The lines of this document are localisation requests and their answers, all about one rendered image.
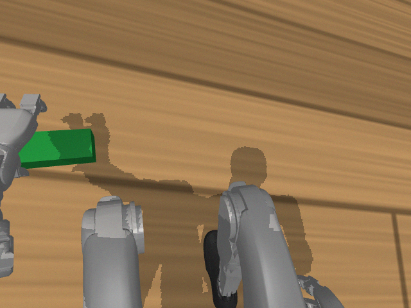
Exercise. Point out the left robot arm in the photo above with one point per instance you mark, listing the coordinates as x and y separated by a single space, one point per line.
9 160

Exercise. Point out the right robot foot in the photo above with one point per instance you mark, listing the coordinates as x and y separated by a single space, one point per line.
212 262

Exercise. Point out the left robot hand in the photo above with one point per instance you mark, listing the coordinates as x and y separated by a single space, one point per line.
18 125

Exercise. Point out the right robot hand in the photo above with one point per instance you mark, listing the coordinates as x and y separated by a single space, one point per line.
324 297

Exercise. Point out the carton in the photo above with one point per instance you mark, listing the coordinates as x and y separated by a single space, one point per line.
58 148

